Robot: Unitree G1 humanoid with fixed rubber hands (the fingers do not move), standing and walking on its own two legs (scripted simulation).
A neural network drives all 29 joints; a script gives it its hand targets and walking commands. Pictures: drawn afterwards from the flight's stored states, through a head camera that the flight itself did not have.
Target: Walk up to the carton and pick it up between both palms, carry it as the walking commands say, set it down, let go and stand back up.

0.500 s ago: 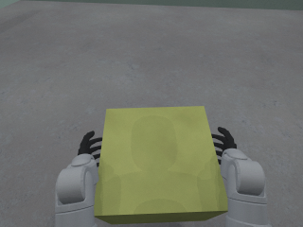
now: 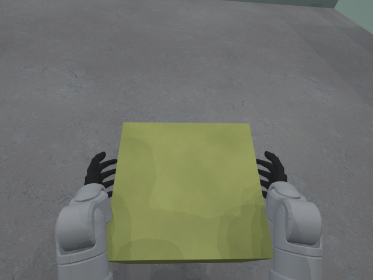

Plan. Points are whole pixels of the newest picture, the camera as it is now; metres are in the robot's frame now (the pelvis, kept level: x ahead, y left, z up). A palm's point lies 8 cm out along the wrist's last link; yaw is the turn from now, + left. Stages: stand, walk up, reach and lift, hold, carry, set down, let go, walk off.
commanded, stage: carry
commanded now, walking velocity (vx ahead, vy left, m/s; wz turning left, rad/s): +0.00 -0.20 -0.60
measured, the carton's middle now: (185, 196) +0.31 +0.01 +0.01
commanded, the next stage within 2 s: none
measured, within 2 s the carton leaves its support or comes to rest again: neither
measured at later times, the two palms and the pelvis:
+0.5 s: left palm (204, 238) +0.20 -0.01 +0.06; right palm out of the picture +0.11 -0.35 +0.08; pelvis -0.10 -0.12 +0.00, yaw -17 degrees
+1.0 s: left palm out of the picture +0.08 -0.18 +0.08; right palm out of the picture -0.06 -0.50 +0.07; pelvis -0.24 -0.22 +0.00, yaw -23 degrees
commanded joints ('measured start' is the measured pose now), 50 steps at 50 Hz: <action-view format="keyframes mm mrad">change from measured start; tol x32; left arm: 1 -437 -892 -818 14 -454 32 -353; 50 -453 -883 -751 -30 -413 -20 -381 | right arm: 1 -376 752 689 -34 398 24 351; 50 -479 886 777 13 493 32 353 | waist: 1 -16 421 -343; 5 -27 -351 -256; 16 -41 -137 -447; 18 -63 404 -382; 32 -23 370 -398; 36 -11 -286 -264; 50 -16 -125 -311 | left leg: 1 323 113 -56 7 384 23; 5 -306 -142 -129 577 -619 -80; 15 86 -262 -144 104 -273 6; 19 461 325 -545 -248 513 246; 23 294 123 -254 -248 98 169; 30 405 103 -91 -132 510 110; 34 156 9 -25 146 126 -10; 36 -304 -176 -82 539 -568 -75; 40 -165 -160 -171 633 -327 -21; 50 69 -292 -175 112 -332 48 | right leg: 1 73 61 -131 -343 117 -4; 4 308 -254 417 -500 546 -195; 11 377 -136 248 -305 795 -253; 16 227 -84 278 -262 735 -235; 18 -313 139 64 114 -43 -54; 21 -282 -7 119 476 38 -40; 31 -3 47 -89 -92 23 5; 37 329 -307 369 -436 817 -207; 50 258 -220 263 -534 271 -207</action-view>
